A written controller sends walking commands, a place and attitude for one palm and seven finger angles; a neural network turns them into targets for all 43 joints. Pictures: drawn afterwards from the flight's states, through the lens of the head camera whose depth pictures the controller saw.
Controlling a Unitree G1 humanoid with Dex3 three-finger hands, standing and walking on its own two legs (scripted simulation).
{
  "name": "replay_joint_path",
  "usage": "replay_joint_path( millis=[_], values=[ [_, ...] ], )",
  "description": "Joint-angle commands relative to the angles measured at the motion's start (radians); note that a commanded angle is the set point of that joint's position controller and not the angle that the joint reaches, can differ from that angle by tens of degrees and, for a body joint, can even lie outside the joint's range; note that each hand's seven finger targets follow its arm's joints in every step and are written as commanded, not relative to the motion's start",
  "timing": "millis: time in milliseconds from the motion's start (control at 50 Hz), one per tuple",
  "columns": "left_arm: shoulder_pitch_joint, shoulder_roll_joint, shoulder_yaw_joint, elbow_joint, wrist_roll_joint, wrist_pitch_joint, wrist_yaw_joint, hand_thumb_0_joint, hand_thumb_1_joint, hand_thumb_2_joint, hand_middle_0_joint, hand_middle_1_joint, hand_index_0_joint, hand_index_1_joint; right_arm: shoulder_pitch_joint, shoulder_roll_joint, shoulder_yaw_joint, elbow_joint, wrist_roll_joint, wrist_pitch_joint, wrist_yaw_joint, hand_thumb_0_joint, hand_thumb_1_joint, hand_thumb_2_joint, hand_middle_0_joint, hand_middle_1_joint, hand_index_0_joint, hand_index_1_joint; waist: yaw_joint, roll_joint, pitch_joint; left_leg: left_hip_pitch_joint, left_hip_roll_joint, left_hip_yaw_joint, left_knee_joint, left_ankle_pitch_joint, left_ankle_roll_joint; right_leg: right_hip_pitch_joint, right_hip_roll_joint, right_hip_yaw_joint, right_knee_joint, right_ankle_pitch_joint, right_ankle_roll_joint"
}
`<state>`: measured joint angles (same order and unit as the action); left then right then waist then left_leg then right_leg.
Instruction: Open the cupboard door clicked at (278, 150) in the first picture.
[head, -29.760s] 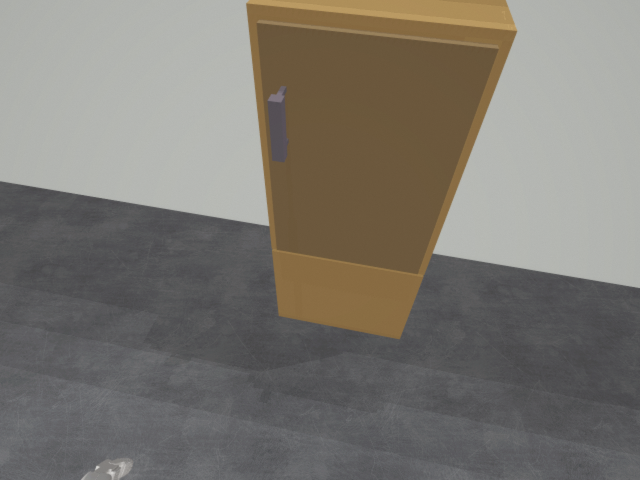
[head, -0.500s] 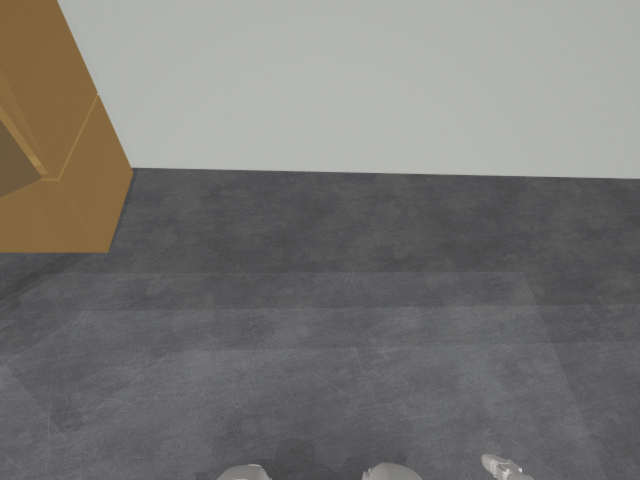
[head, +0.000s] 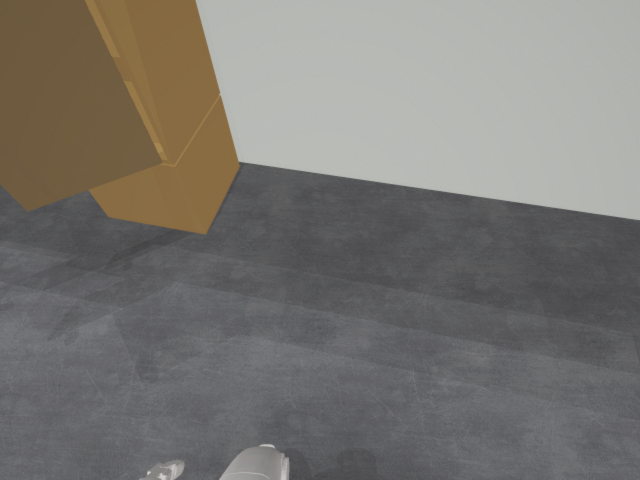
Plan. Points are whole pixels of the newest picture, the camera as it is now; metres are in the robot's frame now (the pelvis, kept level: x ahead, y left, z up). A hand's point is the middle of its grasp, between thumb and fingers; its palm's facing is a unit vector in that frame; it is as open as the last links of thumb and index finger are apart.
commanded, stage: turn to face it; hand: left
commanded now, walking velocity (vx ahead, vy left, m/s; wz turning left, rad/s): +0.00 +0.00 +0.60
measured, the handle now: out of the picture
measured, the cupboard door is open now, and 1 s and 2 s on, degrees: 42 42 42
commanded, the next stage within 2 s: take the last steps up to it in 0.74 s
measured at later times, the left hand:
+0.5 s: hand out of the picture +0.06 +0.25 -0.16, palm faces +0.29 -0.92 -0.28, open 7.3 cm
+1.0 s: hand out of the picture -0.04 +0.21 -0.19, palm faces +0.49 -0.85 -0.20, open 7.3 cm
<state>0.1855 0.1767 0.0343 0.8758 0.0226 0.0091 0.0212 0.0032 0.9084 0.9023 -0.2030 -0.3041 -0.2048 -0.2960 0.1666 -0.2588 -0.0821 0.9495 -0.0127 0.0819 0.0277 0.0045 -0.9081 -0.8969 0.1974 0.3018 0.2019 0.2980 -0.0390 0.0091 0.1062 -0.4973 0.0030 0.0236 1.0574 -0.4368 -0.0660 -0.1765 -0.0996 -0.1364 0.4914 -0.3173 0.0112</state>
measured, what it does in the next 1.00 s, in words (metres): steps on the spot, turning left: left foot, then right foot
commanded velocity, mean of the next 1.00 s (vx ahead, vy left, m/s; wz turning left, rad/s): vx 0.05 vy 0.03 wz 0.39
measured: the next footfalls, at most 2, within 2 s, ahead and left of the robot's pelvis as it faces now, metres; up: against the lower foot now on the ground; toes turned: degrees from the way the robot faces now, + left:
left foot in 0.16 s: +0.05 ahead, +0.14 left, +0.00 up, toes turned +11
right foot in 0.54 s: +0.09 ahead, -0.11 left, +0.00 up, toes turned +15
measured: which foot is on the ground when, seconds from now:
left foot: up 0.00-0.14, down 0.16-0.54, up 0.56-0.88, down 0.90-1.00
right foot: down 0.00-0.16, up 0.18-0.52, down 0.54-0.90, up 0.92-1.00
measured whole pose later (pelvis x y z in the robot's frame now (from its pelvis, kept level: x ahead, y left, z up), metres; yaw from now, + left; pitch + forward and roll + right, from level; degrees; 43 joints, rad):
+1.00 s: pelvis +0.04 +0.03 -0.01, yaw +27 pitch +0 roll +0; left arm 0.26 0.23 0.06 1.01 0.03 0.05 0.00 0.01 0.92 0.90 -0.20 -0.30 -0.20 -0.30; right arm 0.14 -0.19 -0.03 0.96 -0.03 0.00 0.00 0.00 -0.91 -0.90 0.20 0.30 0.20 0.30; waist 0.02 -0.06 0.08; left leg -0.28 -0.02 0.06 0.57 -0.30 0.06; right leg -0.37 -0.09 -0.08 1.01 -0.52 0.04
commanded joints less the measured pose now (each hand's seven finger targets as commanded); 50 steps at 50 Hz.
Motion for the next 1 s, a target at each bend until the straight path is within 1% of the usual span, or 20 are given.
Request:
replay_joint_path(
  millis=[0,60,100,120,140,180,220,400,480,500,520,540,560,600,660,780,840,880,900,980],
  values=[
    [0.095,0.234,0.065,-0.039,0.003,-0.020,0.014,0.000,0.900,0.900,-0.200,-0.300,-0.200,-0.300,-0.122,-0.025,0.006,-0.116,0.003,-0.036,0.006,0.000,-0.900,-0.900,0.200,0.300,0.200,0.300,0.085,-0.200,-0.128,0.000,0.010,0.067,-0.233,-0.006,-0.002,0.188,-0.241,0.067,-0.051,0.716,-0.110],
    [0.097,0.257,0.076,-0.027,0.006,-0.016,0.008,0.000,0.900,0.900,-0.200,-0.300,-0.200,-0.300,-0.094,-0.032,0.006,-0.117,0.005,-0.045,0.004,0.000,-0.900,-0.900,0.200,0.300,0.200,0.300,0.072,-0.224,-0.133,0.109,-0.011,0.098,-0.395,0.038,0.019,0.150,-0.255,0.042,0.015,0.705,-0.090],
    [0.066,0.254,0.079,-0.033,-0.007,-0.013,0.001,0.000,0.900,0.900,-0.200,-0.300,-0.200,-0.300,0.003,-0.072,-0.006,-0.093,-0.002,-0.053,0.001,0.000,-0.900,-0.900,0.200,0.300,0.200,0.300,0.007,-0.152,-0.174,0.311,-0.016,0.092,-0.582,0.237,0.041,0.037,-0.232,-0.018,0.166,0.604,-0.029],
    [0.061,0.212,0.072,-0.052,-0.011,-0.009,-0.004,0.000,0.900,0.900,-0.200,-0.300,-0.200,-0.300,0.079,-0.159,-0.028,-0.081,-0.008,-0.063,-0.003,0.000,-0.900,-0.900,0.200,0.300,0.200,0.300,-0.032,0.065,-0.245,0.494,0.138,-0.110,-0.632,0.454,0.102,-0.135,-0.155,-0.060,0.372,0.326,0.030],
    [0.015,0.137,0.047,-0.097,-0.020,-0.003,-0.009,0.000,0.900,0.900,-0.200,-0.300,-0.200,-0.300,0.160,-0.263,-0.057,-0.070,-0.010,-0.065,-0.015,0.000,-0.900,-0.900,0.200,0.300,0.200,0.300,-0.077,0.325,-0.269,0.590,0.394,-0.463,-0.659,0.902,0.263,-0.393,-0.022,-0.025,0.601,-0.347,0.090],
    [-0.049,0.163,0.051,-0.118,-0.009,0.015,0.000,0.000,0.900,0.900,-0.200,-0.300,-0.200,-0.300,0.154,-0.254,-0.048,-0.061,-0.010,-0.060,-0.030,0.000,-0.900,-0.900,0.200,0.300,0.200,0.300,-0.061,0.151,-0.238,0.479,0.390,-0.392,-0.667,0.691,0.311,-0.407,-0.037,0.119,0.707,-0.310,0.060],
    [-0.050,0.160,0.057,-0.076,-0.005,0.021,-0.005,0.000,0.900,0.900,-0.200,-0.300,-0.200,-0.300,0.029,-0.189,-0.031,-0.096,-0.014,-0.064,-0.043,0.000,-0.900,-0.900,0.200,0.300,0.200,0.300,-0.014,0.189,-0.164,0.333,0.283,-0.337,-0.701,0.477,0.250,-0.384,-0.037,0.146,0.695,-0.180,0.066],
    [-0.012,0.134,0.048,-0.060,-0.007,0.023,-0.010,0.000,0.900,0.900,-0.200,-0.300,-0.200,-0.300,-0.009,-0.173,-0.026,-0.104,-0.018,-0.057,-0.037,0.000,-0.900,-0.900,0.200,0.300,0.200,0.300,0.020,0.136,-0.135,0.247,0.204,-0.335,-0.719,0.334,0.230,-0.215,0.049,0.105,0.338,-0.123,0.058],
    [0.099,0.150,0.054,-0.034,-0.011,0.000,-0.003,0.000,0.900,0.900,-0.200,-0.300,-0.200,-0.300,-0.052,-0.148,-0.027,-0.113,-0.006,-0.051,-0.034,0.000,-0.900,-0.900,0.200,0.300,0.200,0.300,0.076,0.099,-0.170,0.137,0.131,-0.306,-0.592,0.369,0.167,0.053,0.074,0.092,-0.014,0.073,0.046],
    [0.125,0.207,0.065,-0.030,-0.002,-0.012,0.005,0.000,0.900,0.900,-0.200,-0.300,-0.200,-0.300,-0.038,-0.098,-0.021,-0.120,0.004,-0.053,-0.030,0.000,-0.900,-0.900,0.200,0.300,0.200,0.300,0.089,-0.058,-0.190,0.023,0.051,-0.240,-0.459,0.252,0.113,0.178,-0.059,0.233,-0.156,0.069,0.011],
    [0.134,0.295,0.081,-0.035,0.011,-0.020,0.010,0.000,0.900,0.900,-0.200,-0.300,-0.200,-0.300,-0.043,-0.041,-0.010,-0.142,0.008,-0.055,-0.025,0.000,-0.900,-0.900,0.200,0.300,0.200,0.300,0.098,-0.334,-0.163,-0.105,-0.095,-0.063,-0.220,-0.082,0.036,0.189,-0.313,0.499,-0.227,0.179,-0.099],
    [0.126,0.294,0.074,-0.039,0.005,-0.020,0.013,0.000,0.900,0.900,-0.200,-0.300,-0.200,-0.300,-0.059,-0.082,-0.017,-0.141,0.000,-0.050,-0.022,0.000,-0.900,-0.900,0.200,0.300,0.200,0.300,0.098,-0.271,-0.149,-0.078,-0.047,-0.093,-0.007,-0.182,0.042,0.067,-0.397,0.509,-0.222,0.272,-0.179],
    [0.070,0.241,0.061,-0.048,0.001,-0.023,0.015,0.000,0.900,0.900,-0.200,-0.300,-0.200,-0.300,-0.043,-0.075,-0.017,-0.121,-0.004,-0.045,-0.018,0.000,-0.900,-0.900,0.200,0.300,0.200,0.300,0.061,-0.182,-0.118,-0.081,-0.025,-0.118,0.089,-0.105,0.042,0.032,-0.323,0.413,-0.204,0.296,-0.181],
    [0.026,0.193,0.046,-0.050,-0.005,-0.027,0.013,0.000,0.900,0.900,-0.200,-0.300,-0.200,-0.300,-0.033,-0.061,-0.015,-0.083,-0.004,-0.033,-0.015,0.000,-0.900,-0.900,0.200,0.300,0.200,0.300,0.032,-0.206,-0.098,-0.094,-0.001,-0.082,0.157,-0.021,0.018,0.048,-0.223,0.273,-0.150,0.488,-0.140],
    [0.067,0.175,0.042,-0.032,-0.002,-0.032,0.015,0.000,0.900,0.900,-0.200,-0.300,-0.200,-0.300,-0.048,-0.028,0.001,-0.074,0.002,-0.033,-0.012,0.000,-0.900,-0.900,0.200,0.300,0.200,0.300,0.045,-0.223,-0.122,-0.063,0.001,-0.031,0.026,-0.002,0.008,0.128,-0.190,0.155,-0.114,0.679,-0.120],
    [0.146,0.219,0.060,0.031,0.008,-0.028,0.013,0.000,0.900,0.900,-0.200,-0.300,-0.200,-0.300,-0.087,0.009,0.024,-0.058,0.007,-0.052,-0.016,0.000,-0.900,-0.900,0.200,0.300,0.200,0.300,0.082,-0.193,-0.127,0.099,-0.020,0.054,-0.360,-0.002,0.023,0.156,-0.220,0.139,-0.043,0.741,-0.131],
    [0.100,0.198,0.056,0.037,-0.011,-0.021,0.004,0.000,0.900,0.900,-0.200,-0.300,-0.200,-0.300,0.029,-0.038,0.019,-0.019,0.001,-0.070,-0.023,0.000,-0.900,-0.900,0.200,0.300,0.200,0.300,0.014,-0.120,-0.155,0.372,0.004,0.030,-0.641,0.284,0.053,-0.007,-0.169,0.071,0.081,0.489,-0.038],
    [0.068,0.107,0.034,-0.008,-0.018,-0.011,-0.006,0.000,0.900,0.900,-0.200,-0.300,-0.200,-0.300,0.140,-0.195,-0.015,-0.002,-0.018,-0.076,-0.035,0.000,-0.900,-0.900,0.200,0.300,0.200,0.300,-0.032,0.301,-0.201,0.530,0.355,-0.407,-0.735,0.528,0.264,-0.320,0.018,-0.014,0.436,-0.328,0.050],
    [0.017,0.122,0.037,-0.027,-0.006,-0.002,-0.006,0.000,0.900,0.900,-0.200,-0.300,-0.200,-0.300,0.161,-0.203,-0.017,0.006,-0.021,-0.066,-0.040,0.000,-0.900,-0.900,0.200,0.300,0.200,0.300,-0.047,0.221,-0.180,0.480,0.386,-0.420,-0.756,0.331,0.329,-0.361,0.013,0.066,0.567,-0.360,0.027],
    [-0.010,0.112,0.041,0.019,0.005,-0.008,-0.035,0.000,0.900,0.900,-0.200,-0.300,-0.200,-0.300,0.090,-0.105,0.013,-0.011,-0.015,-0.099,-0.053,0.000,-0.900,-0.900,0.200,0.300,0.200,0.300,0.014,0.153,-0.061,0.346,0.246,-0.312,-0.826,0.140,0.260,-0.416,-0.012,0.117,0.644,-0.120,0.011]
  ],
)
